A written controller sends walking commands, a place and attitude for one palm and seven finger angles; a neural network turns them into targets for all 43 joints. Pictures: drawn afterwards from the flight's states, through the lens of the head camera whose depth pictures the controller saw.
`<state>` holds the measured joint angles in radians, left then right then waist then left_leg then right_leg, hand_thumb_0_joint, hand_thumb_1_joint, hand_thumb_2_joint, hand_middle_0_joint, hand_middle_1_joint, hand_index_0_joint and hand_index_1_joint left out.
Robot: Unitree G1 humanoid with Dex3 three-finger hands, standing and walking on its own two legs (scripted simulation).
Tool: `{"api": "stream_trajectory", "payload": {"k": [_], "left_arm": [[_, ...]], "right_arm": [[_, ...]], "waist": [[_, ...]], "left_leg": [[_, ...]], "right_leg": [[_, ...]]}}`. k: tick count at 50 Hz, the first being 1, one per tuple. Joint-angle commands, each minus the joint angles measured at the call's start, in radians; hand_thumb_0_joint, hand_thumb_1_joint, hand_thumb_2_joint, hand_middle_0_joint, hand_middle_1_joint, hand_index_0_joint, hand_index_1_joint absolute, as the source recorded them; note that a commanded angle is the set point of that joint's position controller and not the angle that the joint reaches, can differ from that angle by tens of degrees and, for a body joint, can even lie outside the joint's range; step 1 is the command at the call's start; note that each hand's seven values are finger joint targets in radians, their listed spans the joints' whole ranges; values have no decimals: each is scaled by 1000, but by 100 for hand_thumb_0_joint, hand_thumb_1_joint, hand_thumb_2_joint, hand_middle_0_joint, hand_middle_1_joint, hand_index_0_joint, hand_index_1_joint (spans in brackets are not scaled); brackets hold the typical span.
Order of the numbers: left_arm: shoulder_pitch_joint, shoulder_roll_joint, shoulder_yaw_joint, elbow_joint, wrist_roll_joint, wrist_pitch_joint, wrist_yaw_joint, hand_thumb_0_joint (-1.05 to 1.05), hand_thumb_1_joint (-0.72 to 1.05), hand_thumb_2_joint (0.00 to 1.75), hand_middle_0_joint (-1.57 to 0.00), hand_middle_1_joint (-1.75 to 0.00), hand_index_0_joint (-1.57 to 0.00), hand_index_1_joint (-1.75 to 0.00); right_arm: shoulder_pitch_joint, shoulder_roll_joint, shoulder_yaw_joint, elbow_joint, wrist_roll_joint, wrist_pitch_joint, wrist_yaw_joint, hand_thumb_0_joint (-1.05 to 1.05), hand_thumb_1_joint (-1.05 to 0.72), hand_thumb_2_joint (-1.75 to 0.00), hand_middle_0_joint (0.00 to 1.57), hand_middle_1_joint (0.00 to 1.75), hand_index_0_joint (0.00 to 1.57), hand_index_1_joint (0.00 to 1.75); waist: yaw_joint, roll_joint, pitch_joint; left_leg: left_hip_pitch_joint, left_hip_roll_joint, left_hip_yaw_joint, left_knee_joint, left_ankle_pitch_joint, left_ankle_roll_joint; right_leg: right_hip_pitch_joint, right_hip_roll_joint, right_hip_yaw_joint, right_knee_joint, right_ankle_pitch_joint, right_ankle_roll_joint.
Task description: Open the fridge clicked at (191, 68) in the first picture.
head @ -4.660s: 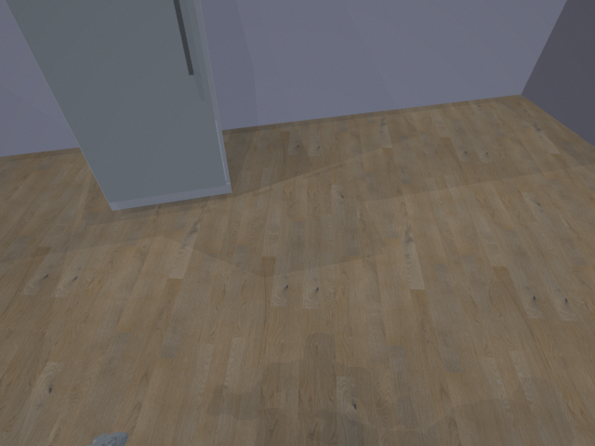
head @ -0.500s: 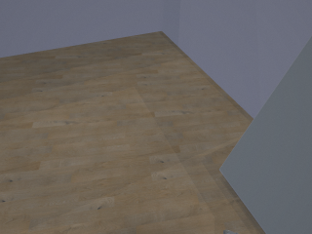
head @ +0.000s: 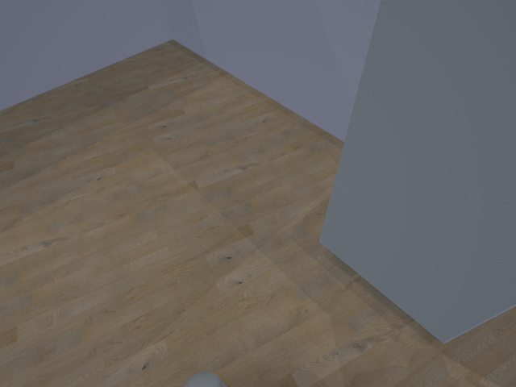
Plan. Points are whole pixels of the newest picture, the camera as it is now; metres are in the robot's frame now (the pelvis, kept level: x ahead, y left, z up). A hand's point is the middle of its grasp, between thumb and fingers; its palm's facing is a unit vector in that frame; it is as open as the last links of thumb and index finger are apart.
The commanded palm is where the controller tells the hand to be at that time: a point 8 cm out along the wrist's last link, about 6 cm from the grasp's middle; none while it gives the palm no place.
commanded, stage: turn to face it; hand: right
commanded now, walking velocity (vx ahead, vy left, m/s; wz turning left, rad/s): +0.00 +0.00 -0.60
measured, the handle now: out of the picture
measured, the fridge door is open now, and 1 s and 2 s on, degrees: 0 0 0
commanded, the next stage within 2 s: take the last steps up to it in 1.16 s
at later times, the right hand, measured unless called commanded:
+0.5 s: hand out of the picture -0.04 -0.15 -0.16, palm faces +0.35 +0.90 -0.26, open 7.4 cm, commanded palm none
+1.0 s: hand out of the picture -0.10 -0.22 -0.17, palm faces +0.57 +0.79 -0.24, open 7.4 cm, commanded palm none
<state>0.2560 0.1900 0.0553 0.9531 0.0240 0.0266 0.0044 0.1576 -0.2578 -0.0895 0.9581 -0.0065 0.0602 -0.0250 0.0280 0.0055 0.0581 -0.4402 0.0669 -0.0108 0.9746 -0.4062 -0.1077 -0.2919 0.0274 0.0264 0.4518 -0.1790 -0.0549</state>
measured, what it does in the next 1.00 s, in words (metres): steps on the spot, turning right: left foot, then right foot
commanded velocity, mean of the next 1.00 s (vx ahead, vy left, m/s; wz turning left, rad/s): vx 0.00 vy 0.00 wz -0.50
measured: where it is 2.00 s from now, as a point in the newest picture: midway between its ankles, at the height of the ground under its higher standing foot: outside the picture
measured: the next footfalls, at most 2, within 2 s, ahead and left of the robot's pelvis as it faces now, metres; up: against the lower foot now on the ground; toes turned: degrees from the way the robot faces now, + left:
left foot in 0.18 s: +0.04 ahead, +0.16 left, +0.00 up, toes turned -6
right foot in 0.64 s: -0.07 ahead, -0.08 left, +0.00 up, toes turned -32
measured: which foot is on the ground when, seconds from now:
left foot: up 0.00-0.16, down 0.18-0.64, up 0.66-1.00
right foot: down 0.00-0.18, up 0.20-0.62, down 0.64-1.00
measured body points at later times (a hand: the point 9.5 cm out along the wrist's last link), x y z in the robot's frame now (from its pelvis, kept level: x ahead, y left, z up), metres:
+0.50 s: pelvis -0.04 +0.06 +0.00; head -0.01 +0.06 +0.45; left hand +0.12 +0.29 -0.15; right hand -0.05 -0.20 -0.14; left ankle +0.00 +0.17 -0.74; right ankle -0.09 -0.08 -0.68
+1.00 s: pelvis -0.06 +0.01 +0.00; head -0.05 -0.03 +0.45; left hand +0.12 +0.18 -0.13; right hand -0.13 -0.27 -0.15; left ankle +0.02 +0.15 -0.67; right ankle -0.11 -0.06 -0.74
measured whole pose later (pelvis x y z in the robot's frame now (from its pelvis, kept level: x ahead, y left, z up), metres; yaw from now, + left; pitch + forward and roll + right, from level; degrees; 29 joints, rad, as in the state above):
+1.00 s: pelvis -0.06 +0.01 +0.00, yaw -34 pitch -1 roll +1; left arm 0.22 0.18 0.03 0.94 0.02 0.02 0.00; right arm 0.15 -0.26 -0.06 0.93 -0.01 0.06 -0.02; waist 0.01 0.03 0.06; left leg -0.45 0.09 0.01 1.03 -0.38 -0.12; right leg -0.18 0.06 0.02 0.43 -0.23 -0.07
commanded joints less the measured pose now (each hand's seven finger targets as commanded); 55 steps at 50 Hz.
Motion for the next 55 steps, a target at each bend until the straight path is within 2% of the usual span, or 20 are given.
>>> {"api": "stream_trajectory", "payload": {"k": [1,5,7,8,9,10,12,14,15,20,24,28,30,31,32,33,36,39,47,55], "left_arm": [[34,226,65,-57,1,-8,8,0,90,90,-20,-30,-20,-30],[-45,245,73,-88,3,5,0,0,90,90,-20,-30,-20,-30],[-88,221,75,-112,-7,10,-7,0,90,90,-20,-30,-20,-30],[-65,152,65,-124,-15,13,-12,0,90,90,-20,-30,-20,-30],[-72,130,62,-147,-6,12,-9,0,90,90,-20,-30,-20,-30],[-88,181,71,-144,4,18,-14,0,90,90,-20,-30,-20,-30],[-30,163,73,-101,7,38,-26,0,90,90,-20,-30,-20,-30],[-16,159,66,-84,6,41,-35,0,90,90,-20,-30,-20,-30],[-16,152,62,-83,4,39,-37,0,90,90,-20,-30,-20,-30],[-133,145,51,-112,-1,43,-39,0,90,90,-20,-30,-20,-30],[-178,134,38,-126,-8,35,-41,0,90,90,-20,-30,-20,-30],[-133,127,28,-118,-15,16,-35,0,90,90,-20,-30,-20,-30],[-56,161,35,-98,-11,3,-34,0,90,90,-20,-30,-20,-30],[3,250,56,-86,-7,-9,-29,0,90,90,-20,-30,-20,-30],[61,355,81,-84,-9,-9,-22,0,90,90,-20,-30,-20,-30],[100,354,79,-58,-9,-3,-17,0,90,90,-20,-30,-20,-30],[-23,254,48,-77,-5,-14,8,0,90,90,-20,-30,-20,-30],[-53,227,35,-86,-9,-24,11,0,90,90,-20,-30,-20,-30],[18,203,32,-61,-6,-23,16,0,90,90,-20,-30,-20,-30],[20,195,33,-43,4,-13,18,0,90,90,-20,-30,-20,-30]], "right_arm": [[-64,-39,-1,-117,1,-29,0,0,-90,-90,20,30,20,30],[28,-53,0,-108,7,-34,-5,0,-90,-90,20,30,20,30],[105,-93,-11,-95,2,-45,-9,0,-90,-90,20,30,20,30],[131,-176,-26,-104,-15,-56,-16,0,-90,-90,20,30,20,30],[93,-239,-27,-131,-19,-51,-17,0,-90,-90,20,30,20,30],[34,-210,-16,-156,-12,-47,-19,0,-90,-90,20,30,20,30],[-77,-143,-4,-177,-9,-56,-18,0,-90,-90,20,30,20,30],[-77,-100,12,-174,-9,-65,-10,0,-90,-90,20,30,20,30],[-45,-98,14,-167,-9,-69,-9,0,-90,-90,20,30,20,30],[86,-134,7,-125,-16,-65,-10,0,-90,-90,20,30,20,30],[111,-169,-3,-114,-24,-58,-7,0,-90,-90,20,30,20,30],[112,-192,-16,-100,-25,-52,-4,0,-90,-90,20,30,20,30],[103,-182,-16,-99,-11,-44,1,0,-90,-90,20,30,20,30],[108,-140,-10,-116,-3,-39,5,0,-90,-90,20,30,20,30],[47,-72,14,-166,-4,-35,11,0,-90,-90,20,30,20,30],[-1,-92,13,-175,-12,-25,4,0,-90,-90,20,30,20,30],[-13,-92,4,-124,-10,-24,7,0,-90,-90,20,30,20,30],[48,-91,2,-87,-10,-24,12,0,-90,-90,20,30,20,30],[-16,-81,11,-97,-7,-19,2,0,-90,-90,20,30,20,30],[-44,-34,26,-109,2,-29,-5,0,-90,-90,20,30,20,30]], "waist": [[23,-176,-110],[-19,-195,-118],[-63,-122,-115],[-74,123,-128],[-71,323,-80],[-48,199,-42],[23,179,7],[28,171,33],[17,168,9],[-52,168,-5],[-73,205,-26],[-62,227,-106],[-17,133,-152],[18,-82,-199],[56,-338,-179],[71,-238,-183],[20,-198,-93],[-16,-137,-103],[4,-127,-71],[3,-148,-73]], "left_leg": [[-34,-24,2,-122,-33,10],[165,-61,14,-322,30,33],[375,-25,2,-569,158,50],[485,199,-217,-738,13,117],[367,423,-442,-800,-17,216],[191,417,-369,-802,-47,242],[113,297,-221,-783,8,185],[139,228,-51,-718,187,178],[197,215,-16,-695,248,179],[299,271,9,-673,321,214],[322,301,41,-639,401,228],[369,321,91,-528,554,209],[278,279,172,-378,494,130],[95,199,214,-189,281,63],[-168,81,190,9,-252,-4],[-171,84,89,113,-251,16],[-169,74,27,200,-62,14],[-139,54,34,208,27,0],[-110,32,7,74,32,-9],[72,-24,17,-206,-30,31]], "right_leg": [[157,-249,336,-113,253,-121],[16,-210,369,-91,168,-93],[-161,-136,329,-16,-2,-26],[-325,-24,192,199,-215,52],[-398,63,34,464,-380,106],[-324,-1,75,617,-358,89],[-295,-31,51,735,-245,98],[-289,-52,2,789,-159,119],[-300,-49,-10,778,-149,128],[-281,-76,-56,618,-206,146],[-203,-77,-100,436,-261,136],[-78,-63,-145,223,-250,113],[121,-57,-138,-12,-33,95],[301,-206,62,-91,161,34],[375,-445,346,-100,542,-80],[333,-480,313,-72,604,-153],[233,-319,186,-71,600,-100],[251,-259,121,-80,608,-71],[247,-261,223,-117,495,-111],[156,-252,308,-98,426,-133]]}}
